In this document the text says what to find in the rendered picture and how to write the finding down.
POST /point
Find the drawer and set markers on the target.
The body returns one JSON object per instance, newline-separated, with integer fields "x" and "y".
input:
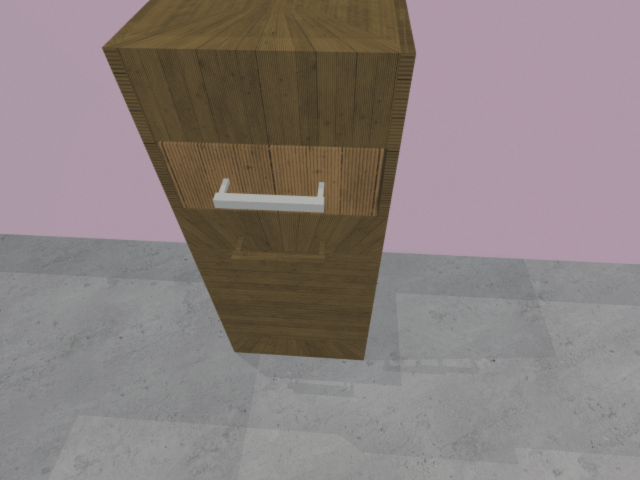
{"x": 351, "y": 176}

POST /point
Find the cabinet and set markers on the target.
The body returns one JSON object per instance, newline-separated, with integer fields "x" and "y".
{"x": 329, "y": 73}

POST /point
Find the handle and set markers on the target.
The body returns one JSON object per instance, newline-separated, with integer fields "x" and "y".
{"x": 278, "y": 259}
{"x": 268, "y": 202}

